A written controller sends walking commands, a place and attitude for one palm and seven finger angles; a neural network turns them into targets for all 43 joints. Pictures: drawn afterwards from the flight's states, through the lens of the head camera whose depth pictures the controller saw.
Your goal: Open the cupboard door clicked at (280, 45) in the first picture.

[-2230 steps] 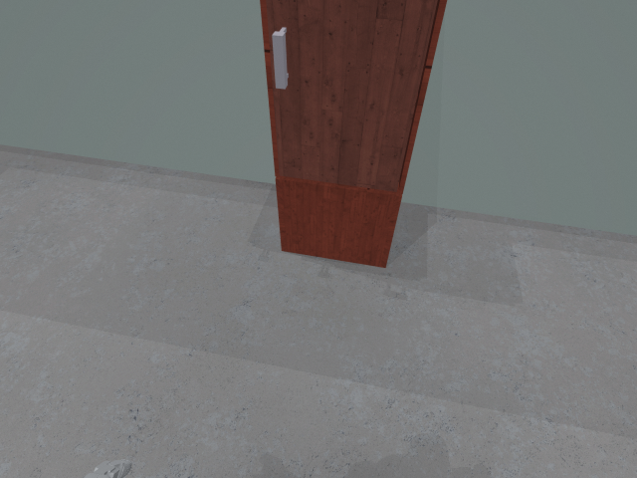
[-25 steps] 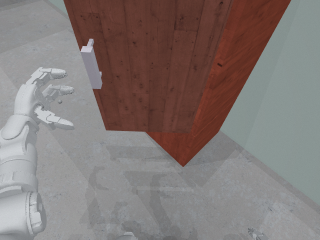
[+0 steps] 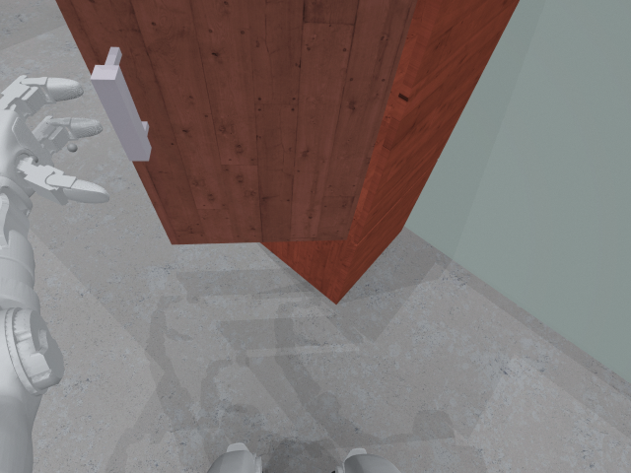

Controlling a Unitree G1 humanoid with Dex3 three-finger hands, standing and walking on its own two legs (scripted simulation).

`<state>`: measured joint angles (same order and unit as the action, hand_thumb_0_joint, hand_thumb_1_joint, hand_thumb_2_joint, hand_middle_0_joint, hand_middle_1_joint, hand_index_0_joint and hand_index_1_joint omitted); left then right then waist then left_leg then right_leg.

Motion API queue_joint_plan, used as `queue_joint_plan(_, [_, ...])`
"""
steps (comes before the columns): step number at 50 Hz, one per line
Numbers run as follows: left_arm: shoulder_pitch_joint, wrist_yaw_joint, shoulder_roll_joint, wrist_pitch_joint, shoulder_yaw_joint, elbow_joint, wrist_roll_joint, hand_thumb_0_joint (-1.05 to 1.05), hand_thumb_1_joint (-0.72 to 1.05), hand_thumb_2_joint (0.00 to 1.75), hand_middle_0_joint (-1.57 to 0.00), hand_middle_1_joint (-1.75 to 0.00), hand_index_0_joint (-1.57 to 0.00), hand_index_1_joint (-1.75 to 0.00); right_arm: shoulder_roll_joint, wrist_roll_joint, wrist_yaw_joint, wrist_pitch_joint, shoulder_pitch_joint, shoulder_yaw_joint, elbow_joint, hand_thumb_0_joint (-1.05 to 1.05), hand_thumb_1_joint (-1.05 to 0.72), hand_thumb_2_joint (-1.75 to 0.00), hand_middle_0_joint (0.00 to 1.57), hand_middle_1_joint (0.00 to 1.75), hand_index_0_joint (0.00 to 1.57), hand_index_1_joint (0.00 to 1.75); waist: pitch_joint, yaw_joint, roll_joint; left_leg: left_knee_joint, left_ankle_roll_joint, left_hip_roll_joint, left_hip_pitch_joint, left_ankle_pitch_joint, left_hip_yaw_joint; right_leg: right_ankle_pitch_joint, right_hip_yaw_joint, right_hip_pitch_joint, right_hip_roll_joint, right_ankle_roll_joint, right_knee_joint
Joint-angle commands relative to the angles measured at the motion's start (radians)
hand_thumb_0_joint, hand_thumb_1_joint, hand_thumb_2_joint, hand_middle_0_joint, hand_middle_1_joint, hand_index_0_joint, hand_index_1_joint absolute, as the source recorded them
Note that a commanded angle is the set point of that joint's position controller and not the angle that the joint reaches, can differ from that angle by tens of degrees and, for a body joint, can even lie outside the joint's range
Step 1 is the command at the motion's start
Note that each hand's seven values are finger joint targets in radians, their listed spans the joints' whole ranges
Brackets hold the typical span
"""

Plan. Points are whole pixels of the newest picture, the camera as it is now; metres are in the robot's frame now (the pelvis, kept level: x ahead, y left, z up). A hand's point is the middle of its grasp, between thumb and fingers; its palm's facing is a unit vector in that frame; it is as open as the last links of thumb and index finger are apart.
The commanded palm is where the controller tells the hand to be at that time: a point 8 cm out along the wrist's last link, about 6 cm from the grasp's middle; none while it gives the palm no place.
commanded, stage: move the hooked fingers beside the handle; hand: left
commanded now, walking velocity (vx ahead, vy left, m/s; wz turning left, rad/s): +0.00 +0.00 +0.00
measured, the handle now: (127, 106) +0.57 +0.22 +0.10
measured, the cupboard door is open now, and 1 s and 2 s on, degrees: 45 45 45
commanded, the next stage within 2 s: slide the fingers in behind the handle in 1.04 s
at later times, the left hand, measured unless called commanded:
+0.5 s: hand (64, 129) +0.51 +0.28 +0.11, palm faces +0.02 -1.00 +0.02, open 14.0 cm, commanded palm +0.50 +0.32 +0.10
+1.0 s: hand (77, 130) +0.51 +0.27 +0.11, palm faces +0.02 -1.00 +0.01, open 14.0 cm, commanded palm +0.50 +0.32 +0.10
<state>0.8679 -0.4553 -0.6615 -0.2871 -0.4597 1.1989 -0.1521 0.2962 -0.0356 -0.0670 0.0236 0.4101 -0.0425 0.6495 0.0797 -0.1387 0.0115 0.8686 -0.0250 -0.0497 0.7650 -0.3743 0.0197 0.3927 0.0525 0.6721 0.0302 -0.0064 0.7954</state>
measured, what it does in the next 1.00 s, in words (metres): stands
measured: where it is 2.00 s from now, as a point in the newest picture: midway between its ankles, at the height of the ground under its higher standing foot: outside the picture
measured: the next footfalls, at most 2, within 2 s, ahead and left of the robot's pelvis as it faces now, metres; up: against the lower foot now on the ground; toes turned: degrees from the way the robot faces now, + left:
none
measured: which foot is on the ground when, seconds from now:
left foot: down 0.00-1.00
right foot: down 0.00-1.00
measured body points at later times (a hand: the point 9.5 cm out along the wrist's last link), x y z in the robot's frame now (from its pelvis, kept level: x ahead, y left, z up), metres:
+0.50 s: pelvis +0.01 +0.01 -0.01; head +0.14 +0.04 +0.42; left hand +0.51 +0.34 +0.11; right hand -0.02 -0.27 -0.10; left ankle +0.02 +0.10 -0.70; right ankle -0.01 -0.12 -0.70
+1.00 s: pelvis +0.01 +0.01 -0.01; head +0.12 +0.05 +0.43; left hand +0.51 +0.32 +0.11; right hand +0.01 -0.25 -0.11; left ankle +0.02 +0.10 -0.70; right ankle -0.01 -0.12 -0.70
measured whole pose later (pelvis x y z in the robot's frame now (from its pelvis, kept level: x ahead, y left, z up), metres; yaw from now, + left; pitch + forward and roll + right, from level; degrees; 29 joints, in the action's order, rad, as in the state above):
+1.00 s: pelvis +0.01 +0.01 -0.01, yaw -1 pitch +19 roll -5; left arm 0.97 -0.41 -0.71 -0.28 -0.46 1.25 -0.10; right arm 0.27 -0.02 -0.04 0.09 0.41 -0.06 0.60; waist 0.10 -0.17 0.02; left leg 0.94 -0.04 -0.06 0.86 -0.41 0.01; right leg 0.41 0.05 0.75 0.04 0.01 0.82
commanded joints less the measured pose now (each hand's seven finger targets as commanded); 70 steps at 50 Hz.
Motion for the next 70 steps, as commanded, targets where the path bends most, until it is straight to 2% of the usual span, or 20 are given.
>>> queue_joint_plan(1, [0.482,0.007,-0.377,-0.057,-0.066,-0.173,-0.001,0.0,-0.5,0.3,-0.3,-1.2,-0.3,-1.2,0.19,0.008,-0.021,-0.009,0.13,0.065,-0.069,0.0,-0.9,-0.9,0.2,0.3,0.2,0.3,0.376,-0.01,0.108,-0.072,-0.016,0.022,-0.322,0.305,-0.064,-0.281,-0.032,-0.039,0.022,-0.007,-0.081])
queue_joint_plan(6, [0.534,0.014,-0.383,-0.081,-0.051,-0.172,0.015,0.0,-0.5,0.3,-0.3,-1.2,-0.3,-1.2,0.19,0.013,-0.019,0.002,0.155,0.066,-0.069,0.0,-0.9,-0.9,0.2,0.3,0.2,0.3,0.437,-0.031,0.163,-0.047,-0.013,0.017,-0.363,0.338,-0.068,-0.286,-0.034,-0.003,0.027,-0.005,-0.07])
queue_joint_plan(8, [0.54,0.005,-0.439,-0.078,-0.085,-0.156,0.016,0.0,-0.5,0.3,-0.3,-1.2,-0.3,-1.2,0.196,0.013,-0.02,0.009,0.163,0.064,-0.069,0.0,-0.9,-0.9,0.2,0.3,0.2,0.3,0.461,-0.03,0.15,-0.037,-0.016,0.017,-0.332,0.335,-0.061,-0.305,-0.042,-0.035,0.026,-0.002,-0.067])
queue_joint_plan(12, [0.564,-0.016,-0.455,-0.035,-0.061,-0.066,0.033,0.0,-0.5,0.3,-0.3,-1.2,-0.3,-1.2,0.195,0.007,-0.022,0.021,0.173,0.052,-0.073,0.0,-0.9,-0.9,0.2,0.3,0.2,0.3,0.398,-0.053,0.138,-0.027,-0.024,0.019,-0.251,0.307,-0.048,-0.317,-0.047,-0.032,0.026,0.005,-0.071])
queue_joint_plan(13, [0.545,-0.016,-0.499,-0.028,-0.089,-0.059,0.046,0.0,-0.5,0.3,-0.3,-1.2,-0.3,-1.2,0.198,0.01,-0.024,0.026,0.181,0.053,-0.076,0.0,-0.9,-0.9,0.2,0.3,0.2,0.3,0.41,-0.036,0.136,-0.024,-0.023,0.02,-0.239,0.308,-0.052,-0.31,-0.046,-0.039,0.026,0.003,-0.066])
queue_joint_plan(14, [0.522,-0.02,-0.463,-0.02,-0.06,-0.05,0.048,0.0,-0.5,0.3,-0.3,-1.2,-0.3,-1.2,0.194,0.009,-0.021,0.028,0.182,0.052,-0.084,0.0,-0.9,-0.9,0.2,0.3,0.2,0.3,0.405,-0.042,0.142,-0.025,-0.025,0.021,-0.242,0.317,-0.047,-0.32,-0.046,-0.035,0.028,0.004,-0.067])
queue_joint_plan(19, [0.495,-0.035,-0.48,-0.054,-0.102,-0.147,0.025,0.0,-0.5,0.3,-0.3,-1.2,-0.3,-1.2,0.198,0.022,-0.013,0.041,0.199,0.062,-0.092,0.0,-0.9,-0.9,0.2,0.3,0.2,0.3,0.498,-0.02,0.183,-0.01,-0.013,0.009,-0.34,0.426,-0.057,-0.371,-0.03,-0.024,0.038,-0.003,-0.045])
queue_joint_plan(23, [0.492,-0.054,-0.463,-0.053,-0.108,-0.149,-0.001,0.0,-0.5,0.3,-0.3,-1.2,-0.3,-1.2,0.201,0.019,-0.009,0.049,0.2,0.067,-0.09,0.0,-0.9,-0.9,0.2,0.3,0.2,0.3,0.478,-0.027,0.161,-0.009,-0.018,0.011,-0.335,0.419,-0.056,-0.374,-0.028,-0.02,0.044,-0.002,-0.052])
queue_joint_plan(28, [0.491,-0.031,-0.386,-0.069,-0.063,-0.25,0.008,0.0,-0.5,0.3,-0.3,-1.2,-0.3,-1.2,0.187,0.026,0.002,0.058,0.197,0.073,-0.082,0.0,-0.9,-0.9,0.2,0.3,0.2,0.3,0.513,-0.016,0.281,-0.005,0.006,-0.004,-0.496,0.556,-0.087,-0.352,-0.004,0.075,0.048,-0.012,-0.044])
queue_joint_plan(34, [0.509,-0.007,-0.321,-0.032,-0.02,-0.161,0.001,0.0,-0.5,0.3,-0.3,-1.2,-0.3,-1.2,0.19,0.021,0.0,0.059,0.185,0.069,-0.078,0.0,-0.9,-0.9,0.2,0.3,0.2,0.3,0.396,-0.045,0.189,-0.031,0.0,-0.002,-0.416,0.431,-0.098,-0.279,0.006,0.1,0.044,-0.012,-0.057])
queue_joint_plan(37, [0.517,0.019,-0.327,-0.043,-0.017,-0.182,0.023,0.0,-0.5,0.3,-0.3,-1.2,-0.3,-1.2,0.188,0.027,0.001,0.058,0.183,0.067,-0.082,0.0,-0.9,-0.9,0.2,0.3,0.2,0.3,0.423,-0.036,0.232,-0.025,0.012,-0.005,-0.454,0.476,-0.109,-0.273,0.008,0.125,0.041,-0.015,-0.045])
queue_joint_plan(43, [0.543,0.044,-0.33,-0.084,-0.043,-0.228,0.016,0.0,-0.5,0.3,-0.3,-1.2,-0.3,-1.2,0.188,0.033,0.009,0.052,0.183,0.07,-0.083,0.0,-0.9,-0.9,0.2,0.3,0.2,0.3,0.506,-0.03,0.21,-0.016,0.022,-0.011,-0.501,0.524,-0.124,-0.288,0.01,0.1,0.044,-0.014,-0.032])
queue_joint_plan(45, [0.509,0.043,-0.36,-0.077,-0.068,-0.191,0.016,0.0,-0.5,0.3,-0.3,-1.2,-0.3,-1.2,0.191,0.031,0.008,0.053,0.182,0.067,-0.086,0.0,-0.9,-0.9,0.2,0.3,0.2,0.3,0.488,-0.023,0.194,-0.014,0.016,-0.007,-0.465,0.507,-0.114,-0.296,0.008,0.08,0.044,-0.016,-0.03])
queue_joint_plan(49, [0.529,0.045,-0.318,-0.043,-0.006,-0.121,0.041,0.0,-0.5,0.3,-0.3,-1.2,-0.3,-1.2,0.189,0.024,0.005,0.058,0.172,0.06,-0.089,0.0,-0.9,-0.9,0.2,0.3,0.2,0.3,0.378,-0.049,0.168,-0.031,0.006,-0.002,-0.379,0.369,-0.107,-0.233,0.007,0.117,0.04,-0.011,-0.045])
queue_joint_plan(51, [0.545,0.052,-0.369,-0.05,-0.041,-0.126,0.042,0.0,-0.5,0.3,-0.3,-1.2,-0.3,-1.2,0.197,0.025,0.0,0.055,0.176,0.058,-0.091,0.0,-0.9,-0.9,0.2,0.3,0.2,0.3,0.389,-0.047,0.156,-0.032,0.002,-0.001,-0.364,0.349,-0.108,-0.225,0.002,0.104,0.038,-0.011,-0.045])
queue_joint_plan(55, [0.62,0.044,-0.371,-0.073,-0.024,-0.142,0.035,0.0,-0.5,0.3,-0.3,-1.2,-0.3,-1.2,0.194,0.025,-0.007,0.046,0.183,0.052,-0.082,0.0,-0.9,-0.9,0.2,0.3,0.2,0.3,0.403,-0.074,0.166,-0.016,-0.006,0.003,-0.348,0.325,-0.102,-0.224,-0.009,0.104,0.039,-0.011,-0.044])
queue_joint_plan(57, [0.618,0.034,-0.444,-0.086,-0.072,-0.152,0.038,0.0,-0.5,0.3,-0.3,-1.2,-0.3,-1.2,0.2,0.024,-0.01,0.041,0.187,0.056,-0.078,0.0,-0.9,-0.9,0.2,0.3,0.2,0.3,0.469,-0.059,0.187,-0.005,-0.006,0.004,-0.354,0.329,-0.095,-0.239,-0.019,0.071,0.038,-0.008,-0.041])
queue_joint_plan(62, [0.55,0.004,-0.366,-0.053,-0.018,-0.095,0.03,0.0,-0.5,0.3,-0.3,-1.2,-0.3,-1.2,0.191,0.021,-0.007,0.045,0.196,0.054,-0.071,0.0,-0.9,-0.9,0.2,0.3,0.2,0.3,0.454,-0.06,0.204,0.004,-0.008,0.006,-0.348,0.355,-0.083,-0.266,-0.014,0.084,0.041,-0.007,-0.042])
queue_joint_plan(67, [0.524,0.008,-0.404,-0.032,-0.056,-0.156,0.025,0.0,-0.5,0.3,-0.3,-1.2,-0.3,-1.2,0.189,0.024,-0.004,0.049,0.207,0.059,-0.083,0.0,-0.9,-0.9,0.2,0.3,0.2,0.3,0.493,-0.034,0.205,0.0,-0.011,0.009,-0.343,0.405,-0.071,-0.333,-0.015,0.019,0.041,-0.006,-0.04])
queue_joint_plan(70, [0.55,0.023,-0.311,-0.047,0.002,-0.206,0.017,0.0,-0.5,0.3,-0.3,-1.2,-0.3,-1.2,0.181,0.028,0.003,0.049,0.208,0.063,-0.077,0.0,-0.9,-0.9,0.2,0.3,0.2,0.3,0.463,-0.054,0.212,0.0,-0.01,0.006,-0.383,0.427,-0.08,-0.323,-0.007,0.06,0.047,-0.009,-0.046])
